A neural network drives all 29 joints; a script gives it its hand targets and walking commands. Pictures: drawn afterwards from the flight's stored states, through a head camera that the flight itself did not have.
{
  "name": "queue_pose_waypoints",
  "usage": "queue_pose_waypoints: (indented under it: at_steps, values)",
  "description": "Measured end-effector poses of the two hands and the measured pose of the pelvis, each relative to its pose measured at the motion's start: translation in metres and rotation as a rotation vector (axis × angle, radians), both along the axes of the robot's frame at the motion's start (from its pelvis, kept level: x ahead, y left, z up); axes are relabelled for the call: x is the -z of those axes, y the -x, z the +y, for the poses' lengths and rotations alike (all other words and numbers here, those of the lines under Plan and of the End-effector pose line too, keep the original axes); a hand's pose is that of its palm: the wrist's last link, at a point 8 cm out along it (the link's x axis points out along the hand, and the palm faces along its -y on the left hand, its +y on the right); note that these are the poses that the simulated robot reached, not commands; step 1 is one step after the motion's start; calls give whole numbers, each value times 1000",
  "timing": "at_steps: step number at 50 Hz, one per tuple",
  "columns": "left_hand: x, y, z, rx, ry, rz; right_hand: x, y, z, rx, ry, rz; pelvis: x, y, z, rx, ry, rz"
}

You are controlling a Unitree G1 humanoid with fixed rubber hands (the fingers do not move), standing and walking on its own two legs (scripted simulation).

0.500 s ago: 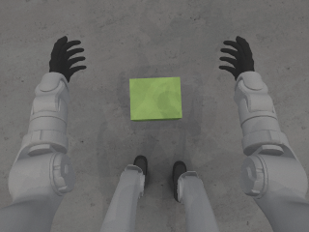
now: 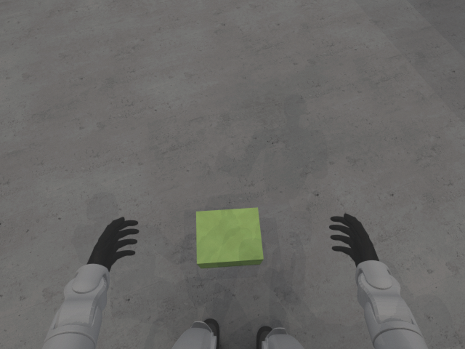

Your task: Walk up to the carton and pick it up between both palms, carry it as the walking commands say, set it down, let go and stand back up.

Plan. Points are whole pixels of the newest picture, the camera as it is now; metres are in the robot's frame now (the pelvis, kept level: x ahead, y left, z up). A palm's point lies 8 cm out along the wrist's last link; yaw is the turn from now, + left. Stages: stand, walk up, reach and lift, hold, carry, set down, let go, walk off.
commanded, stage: let go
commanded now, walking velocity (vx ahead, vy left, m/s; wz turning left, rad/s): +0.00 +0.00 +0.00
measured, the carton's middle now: (228, 238) +0.44 +0.04 -0.67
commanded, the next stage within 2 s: stand in 0.74 s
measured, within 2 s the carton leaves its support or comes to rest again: neither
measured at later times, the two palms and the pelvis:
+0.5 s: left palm (101, 314) +0.18 +0.21 -0.03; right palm (414, 332) +0.18 -0.25 -0.03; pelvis +0.02 -0.01 +0.03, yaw +0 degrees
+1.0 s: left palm (60, 330) +0.16 +0.28 -0.05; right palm out of the picture +0.15 -0.29 -0.05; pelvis +0.02 +0.00 +0.03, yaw -1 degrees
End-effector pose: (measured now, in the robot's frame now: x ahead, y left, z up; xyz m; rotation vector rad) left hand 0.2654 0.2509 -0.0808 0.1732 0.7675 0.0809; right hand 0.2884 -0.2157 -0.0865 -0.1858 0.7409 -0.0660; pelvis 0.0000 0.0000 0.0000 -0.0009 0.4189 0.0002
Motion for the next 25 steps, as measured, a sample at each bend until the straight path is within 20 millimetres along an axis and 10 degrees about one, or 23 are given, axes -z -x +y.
queue_pose_waypoints:
  at_steps: [14, 25]
  values:
    - [-42, 76, -28, 3, 7, 19, -44, 94, -27, 19, -8, 38, -31, -26, -11, 8, -3, -311]
    - [-48, 83, -36, 31, 15, 21, -54, 113, -33, 20, -9, 49, -33, -18, -14, 9, -5, -470]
